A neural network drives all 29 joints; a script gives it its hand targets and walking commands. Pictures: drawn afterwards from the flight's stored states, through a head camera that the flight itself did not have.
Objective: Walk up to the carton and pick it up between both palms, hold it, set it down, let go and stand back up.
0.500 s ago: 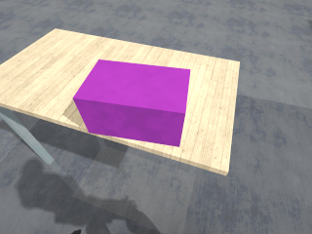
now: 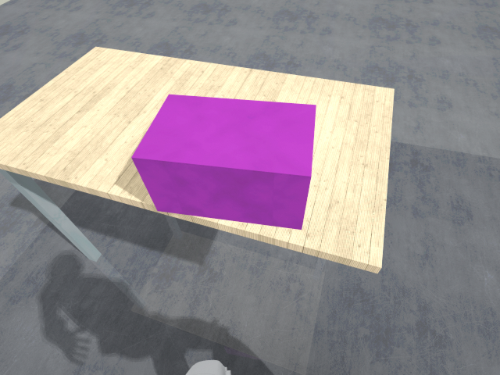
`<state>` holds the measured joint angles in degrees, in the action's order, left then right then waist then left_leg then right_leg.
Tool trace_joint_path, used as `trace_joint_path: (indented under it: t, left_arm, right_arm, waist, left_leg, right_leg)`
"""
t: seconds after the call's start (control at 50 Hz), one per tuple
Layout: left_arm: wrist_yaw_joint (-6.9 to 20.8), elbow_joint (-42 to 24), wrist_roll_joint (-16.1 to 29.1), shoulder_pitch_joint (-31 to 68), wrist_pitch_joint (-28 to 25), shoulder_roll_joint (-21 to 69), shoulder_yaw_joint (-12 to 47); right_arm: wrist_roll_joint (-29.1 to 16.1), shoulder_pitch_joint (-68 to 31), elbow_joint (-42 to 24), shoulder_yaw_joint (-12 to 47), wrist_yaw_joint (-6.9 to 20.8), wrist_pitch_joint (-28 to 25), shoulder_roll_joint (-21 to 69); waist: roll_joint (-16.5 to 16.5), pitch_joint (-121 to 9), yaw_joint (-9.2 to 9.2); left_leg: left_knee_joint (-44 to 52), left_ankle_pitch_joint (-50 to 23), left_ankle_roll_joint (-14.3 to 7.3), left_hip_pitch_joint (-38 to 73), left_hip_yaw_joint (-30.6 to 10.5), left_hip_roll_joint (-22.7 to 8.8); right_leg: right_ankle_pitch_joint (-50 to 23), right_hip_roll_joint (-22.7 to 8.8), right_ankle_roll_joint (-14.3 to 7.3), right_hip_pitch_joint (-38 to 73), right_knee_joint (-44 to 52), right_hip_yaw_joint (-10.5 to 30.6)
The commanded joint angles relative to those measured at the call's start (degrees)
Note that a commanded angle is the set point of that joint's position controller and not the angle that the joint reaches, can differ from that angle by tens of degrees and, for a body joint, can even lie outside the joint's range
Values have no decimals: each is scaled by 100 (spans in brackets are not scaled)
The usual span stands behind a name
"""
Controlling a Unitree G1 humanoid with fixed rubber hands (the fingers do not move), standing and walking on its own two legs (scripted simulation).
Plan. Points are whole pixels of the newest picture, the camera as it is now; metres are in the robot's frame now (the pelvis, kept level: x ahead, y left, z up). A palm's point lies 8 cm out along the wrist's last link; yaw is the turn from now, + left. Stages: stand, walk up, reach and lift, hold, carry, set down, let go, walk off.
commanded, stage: walk up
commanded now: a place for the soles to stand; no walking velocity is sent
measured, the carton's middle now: (233, 160) +0.52 +0.06 +0.01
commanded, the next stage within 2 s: none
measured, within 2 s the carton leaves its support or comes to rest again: neither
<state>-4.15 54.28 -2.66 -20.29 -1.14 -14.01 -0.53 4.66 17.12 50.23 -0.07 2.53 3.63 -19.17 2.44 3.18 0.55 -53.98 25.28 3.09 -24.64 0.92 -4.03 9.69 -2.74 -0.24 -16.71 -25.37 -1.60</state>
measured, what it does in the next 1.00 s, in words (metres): steps to the left, turning right: left foot, then right foot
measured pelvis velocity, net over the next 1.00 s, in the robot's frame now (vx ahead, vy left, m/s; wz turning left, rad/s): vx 0.08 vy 0.16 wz -0.28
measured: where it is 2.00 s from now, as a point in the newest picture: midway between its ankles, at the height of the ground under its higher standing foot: outside the picture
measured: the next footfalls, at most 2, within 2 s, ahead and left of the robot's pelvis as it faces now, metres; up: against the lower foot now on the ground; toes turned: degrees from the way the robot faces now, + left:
left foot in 0.16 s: +0.10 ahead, +0.22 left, +0.00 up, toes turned -4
right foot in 0.42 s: +0.09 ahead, +0.07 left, +0.00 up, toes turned -12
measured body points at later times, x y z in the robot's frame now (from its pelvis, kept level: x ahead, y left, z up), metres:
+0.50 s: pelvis +0.06 +0.12 -0.01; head +0.06 +0.11 +0.44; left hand +0.17 +0.34 -0.14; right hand +0.00 -0.13 -0.16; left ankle +0.05 +0.22 -0.73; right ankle +0.07 +0.02 -0.74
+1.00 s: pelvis +0.08 +0.16 +0.00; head +0.10 +0.15 +0.45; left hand +0.22 +0.37 -0.15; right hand +0.02 -0.09 -0.15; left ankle +0.06 +0.22 -0.74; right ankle +0.07 +0.03 -0.74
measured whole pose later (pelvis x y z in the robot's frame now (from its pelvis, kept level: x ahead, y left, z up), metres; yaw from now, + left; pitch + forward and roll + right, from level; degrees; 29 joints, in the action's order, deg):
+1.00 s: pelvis +0.08 +0.16 +0.00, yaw -16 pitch -1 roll +1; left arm -2.3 57.1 -1.0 -11.7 -0.8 -12.6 3.6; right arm 0.5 18.3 56.0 2.4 -0.8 1.1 -13.7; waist -0.4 3.1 -0.5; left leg -26.2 18.7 -4.0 -6.7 13.1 0.8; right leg 14.6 -0.4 0.5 -14.6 -30.5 1.9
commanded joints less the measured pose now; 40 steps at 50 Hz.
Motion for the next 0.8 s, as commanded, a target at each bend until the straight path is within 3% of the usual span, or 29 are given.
trace_joint_path:
  t: [0.0,0.04,0.08,0.1,0.12,0.14,0.16,0.18,0.2,0.24,0.28,0.34,0.38,0.4,0.42,0.44,0.46,0.48,0.5,0.52,0.54,0.56,0.58,0.66,0.78]
  left_arm:
    - [-55,-382,-35,72,-125,-1241,-417]
    - [-30,-447,-97,110,-68,-1343,-501]
    - [25,-580,-167,352,37,-1419,-542]
    - [51,-651,-215,612,113,-1393,-509]
    - [57,-681,-284,762,204,-1176,-410]
    - [77,-739,-253,612,259,-589,-212]
    - [63,-936,-12,350,235,-35,-112]
    - [-4,-1102,279,133,193,-339,-175]
    - [0,-1032,261,-57,138,-551,-259]
    - [97,-792,103,-534,80,-753,-312]
    - [234,-825,81,-513,23,-541,-226]
    - [353,-1060,75,-102,-25,-314,-124]
    - [319,-1114,42,-196,-111,-231,-78]
    - [278,-1132,3,-379,-145,-323,-45]
    - [235,-1150,-35,-583,-154,-597,-60]
    - [211,-1022,165,-576,-112,-1039,-194]
    - [192,-928,185,-478,-81,-1003,-203]
    - [208,-861,187,-346,-59,-939,-158]
    - [205,-872,115,-220,-28,-897,-147]
    - [229,-912,169,177,-21,-795,-49]
    - [300,-931,184,432,-46,-624,69]
    - [349,-918,179,371,-96,-397,149]
    - [338,-791,177,300,-111,-301,205]
    - [248,-478,156,343,-107,-312,238]
    - [171,-226,133,538,-44,-259,289]
  right_arm:
    - [-49,342,-389,-151,106,-33,-305]
    - [-91,255,-468,-170,142,12,-251]
    - [-147,648,-396,-235,133,18,-239]
    - [-190,1118,-256,-296,118,7,-244]
    - [-229,1754,15,-392,85,7,-299]
    - [-246,2050,130,-499,52,24,-577]
    - [-293,1602,-208,-364,-15,-33,-814]
    - [-356,660,-382,-392,-182,-31,-1179]
    - [-361,58,-477,-357,-227,-66,-1097]
    - [-312,-122,-444,-246,-200,-157,-768]
    - [-284,-52,-321,-145,-207,-246,-538]
    - [-253,304,-20,-110,-270,-275,-595]
    - [-280,341,126,30,-270,-248,-542]
    - [-284,599,194,171,-254,-287,-312]
    - [-274,762,84,337,-237,-359,38]
    - [-321,909,100,307,-277,-305,13]
    - [-274,701,83,264,-287,-277,-116]
    - [-256,635,19,239,-296,-328,-124]
    - [-242,705,26,202,-283,-362,-186]
    - [-287,789,76,220,-300,-421,-161]
    - [-301,891,84,216,-309,-503,-191]
    - [-384,697,93,140,-322,-538,-437]
    - [-483,625,140,139,-314,-533,-436]
    - [-439,650,212,121,-371,-425,-255]
    - [-441,506,279,76,-394,-304,-229]
  waist:
    - [-1158,-77,-169]
    - [-1322,118,-164]
    - [-1431,48,-369]
    - [-1202,16,-656]
    - [-431,-4,-996]
    - [1004,220,-1175]
    - [1388,450,-985]
    - [1207,589,-488]
    - [1090,820,-202]
    - [582,706,74]
    - [574,676,64]
    - [322,559,-63]
    - [39,363,138]
    - [-237,39,220]
    - [-831,-348,145]
    - [-749,-221,-26]
    - [-733,-12,54]
    - [-880,24,54]
    - [-815,-43,-5]
    - [-787,-102,-214]
    - [-657,-290,-361]
    - [-299,-247,-178]
    - [-221,-268,-58]
    - [255,-316,-149]
    - [161,-202,-123]
  left_leg:
    - [-140,40,127,-198,-208,-276]
    - [306,174,57,55,-124,-283]
    - [848,142,-134,917,198,-165]
    - [1400,-201,-257,1631,557,-7]
    - [2121,-448,-308,2330,861,225]
    - [3005,241,-348,2155,414,27]
    - [3877,1729,-693,1400,-1869,-1339]
    - [4768,3050,-1127,297,-2701,-1849]
    - [4851,3140,-1283,-125,-2562,-1797]
    - [4369,2373,-1206,-97,-1541,-1363]
    - [4096,1473,-1144,37,-912,-1202]
    - [3708,1009,-1183,359,-665,-1273]
    - [3137,95,-1007,178,-395,-1180]
    - [2714,-398,-802,-66,-173,-1081]
    - [1749,-396,-469,-356,238,-639]
    - [1751,575,-326,23,285,-155]
    - [1718,566,-304,-64,117,-88]
    - [1806,307,-331,-112,90,-45]
    - [2002,15,-363,-61,96,-45]
    - [2715,-882,-452,605,-35,-216]
    - [3293,-1549,-563,1421,-211,-378]
    - [3368,-1976,-590,1583,-516,-634]
    - [3347,-2574,-568,1612,-506,-768]
    - [3146,-4045,-344,2249,-10,-717]
    - [3246,-3653,-299,2059,226,-718]
  right_leg:
    - [2531,-1313,-825,-98,1446,1571]
    - [2614,-1308,-794,-409,1321,1488]
    - [2618,-1138,-610,-953,1026,1284]
    - [2741,-900,-460,-1425,620,1035]
    - [3188,-476,-345,-1933,-530,723]
    - [3455,320,-250,-2372,-2446,194]
    - [3416,993,-48,-3079,-3793,594]
    - [2949,488,-158,-2586,-4131,1045]
    - [2378,432,-135,-2277,-4368,876]
    - [1542,397,-27,-1667,-4124,508]
    - [1404,346,-30,-1086,-3049,273]
    - [1228,423,-119,-287,-1526,73]
    - [200,417,-250,774,16,193]
    - [-119,65,-299,1444,306,955]
    - [-1027,-1051,-455,1836,360,2574]
    - [-573,-1481,-1051,1009,379,3158]
    - [-280,-1390,-1257,892,460,3137]
    - [-115,-1271,-1287,885,469,2955]
    - [-9,-1184,-1181,967,450,2810]
    - [-413,-982,-915,442,306,2369]
    - [-813,-558,-550,-13,-3,1787]
    - [-1086,-60,-333,-120,-426,1133]
    - [-947,92,-270,-15,-509,889]
    - [-1142,113,-264,-244,-654,663]
    - [-895,46,-247,0,-539,437]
